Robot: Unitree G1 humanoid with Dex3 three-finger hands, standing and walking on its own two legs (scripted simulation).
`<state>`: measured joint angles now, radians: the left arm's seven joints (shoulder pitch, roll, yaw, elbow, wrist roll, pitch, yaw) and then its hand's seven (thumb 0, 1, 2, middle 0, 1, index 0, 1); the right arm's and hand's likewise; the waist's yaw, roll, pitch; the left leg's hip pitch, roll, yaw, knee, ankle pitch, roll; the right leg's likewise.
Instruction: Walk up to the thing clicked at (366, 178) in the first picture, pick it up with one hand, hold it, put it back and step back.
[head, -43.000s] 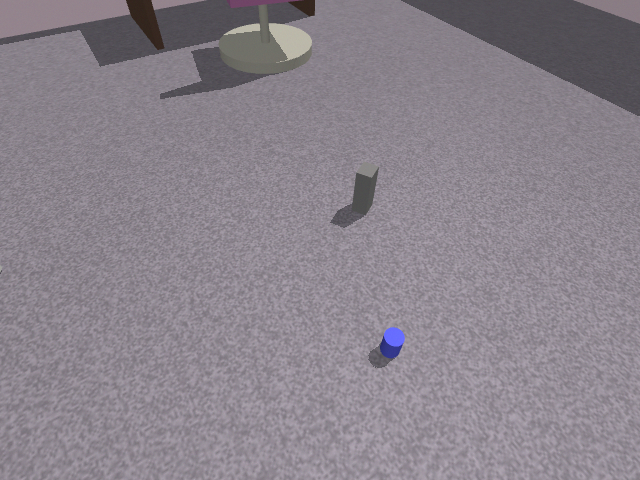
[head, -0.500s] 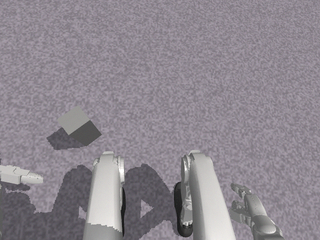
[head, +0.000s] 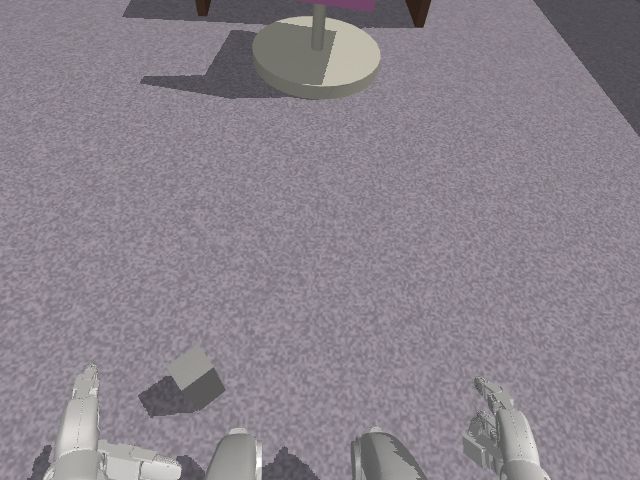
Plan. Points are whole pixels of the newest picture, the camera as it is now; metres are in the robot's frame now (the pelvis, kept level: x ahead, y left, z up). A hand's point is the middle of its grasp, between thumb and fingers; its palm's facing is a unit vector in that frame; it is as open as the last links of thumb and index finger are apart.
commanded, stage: home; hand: left
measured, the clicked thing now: (198, 379) +0.39 +0.25 -0.56
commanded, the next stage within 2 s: stand in 1.98 s
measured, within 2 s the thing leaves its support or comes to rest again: neither
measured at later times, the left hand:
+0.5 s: hand (138, 453) +0.17 +0.19 -0.01, palm faces +0.12 -0.95 -0.30, open 17.3 cm
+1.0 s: hand (146, 448) +0.17 +0.18 -0.01, palm faces +0.11 -0.95 -0.29, open 17.4 cm
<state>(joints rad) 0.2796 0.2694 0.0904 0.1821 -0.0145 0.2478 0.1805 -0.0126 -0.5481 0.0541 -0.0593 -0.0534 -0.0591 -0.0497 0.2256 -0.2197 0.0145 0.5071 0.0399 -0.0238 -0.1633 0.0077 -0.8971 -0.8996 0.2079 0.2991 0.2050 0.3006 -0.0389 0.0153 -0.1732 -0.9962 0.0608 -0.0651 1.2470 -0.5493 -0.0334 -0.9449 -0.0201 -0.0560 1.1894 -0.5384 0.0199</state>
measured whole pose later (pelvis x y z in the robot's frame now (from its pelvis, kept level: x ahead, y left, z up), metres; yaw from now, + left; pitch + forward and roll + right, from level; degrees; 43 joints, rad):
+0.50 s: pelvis +0.01 +0.00 +0.05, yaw +1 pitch +8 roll -2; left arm 0.48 0.21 -0.01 -0.01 -0.01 0.30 0.15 -0.01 -0.52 0.07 -0.06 -0.06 -0.06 -0.05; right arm 0.27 -0.20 0.03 0.48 0.01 -0.11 -0.19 0.01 -0.90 -0.90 0.21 0.30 0.21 0.30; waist -0.02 0.04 -0.12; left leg -0.66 0.05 -0.05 1.00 -0.48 -0.03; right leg -0.61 -0.03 -0.05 0.94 -0.46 0.03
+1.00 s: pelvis +0.01 +0.00 +0.05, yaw +1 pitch +7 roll -2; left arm 0.46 0.21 -0.01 0.00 -0.01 0.28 0.14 -0.01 -0.54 0.06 -0.06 -0.06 -0.06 -0.05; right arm 0.28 -0.20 0.03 0.51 0.01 -0.12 -0.19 0.01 -0.90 -0.90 0.21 0.30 0.20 0.30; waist -0.02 0.04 -0.11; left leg -0.63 0.06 -0.04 0.97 -0.46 -0.04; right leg -0.59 -0.02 -0.05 0.92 -0.45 0.02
